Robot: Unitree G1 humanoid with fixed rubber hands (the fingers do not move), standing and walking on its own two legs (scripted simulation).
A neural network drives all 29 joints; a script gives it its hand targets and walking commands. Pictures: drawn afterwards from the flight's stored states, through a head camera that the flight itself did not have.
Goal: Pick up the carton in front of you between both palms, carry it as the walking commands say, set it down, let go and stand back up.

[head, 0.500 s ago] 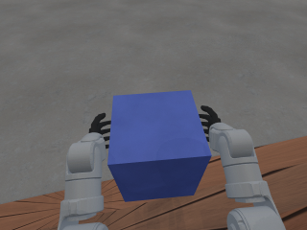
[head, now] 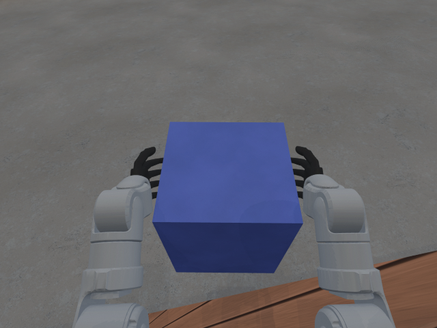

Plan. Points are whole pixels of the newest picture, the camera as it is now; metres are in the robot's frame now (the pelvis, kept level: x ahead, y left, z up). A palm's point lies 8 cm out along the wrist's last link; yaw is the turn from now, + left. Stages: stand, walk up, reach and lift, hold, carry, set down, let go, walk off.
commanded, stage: carry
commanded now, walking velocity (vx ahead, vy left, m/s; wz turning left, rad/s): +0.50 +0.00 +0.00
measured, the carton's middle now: (225, 203) +0.36 -0.01 +0.06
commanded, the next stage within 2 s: none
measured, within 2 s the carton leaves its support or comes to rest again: neither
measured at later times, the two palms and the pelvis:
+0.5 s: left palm (178, 141) +0.71 +0.12 -0.06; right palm (269, 131) +0.73 -0.17 -0.05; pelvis +0.37 -0.04 -0.17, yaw -1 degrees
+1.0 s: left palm (190, 112) +1.13 +0.11 -0.22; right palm (253, 111) +1.11 -0.19 -0.22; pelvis +0.77 -0.02 -0.30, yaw +0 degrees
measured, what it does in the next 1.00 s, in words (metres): goes down: right foot 0.14 m lower, then left foot 0.14 m lower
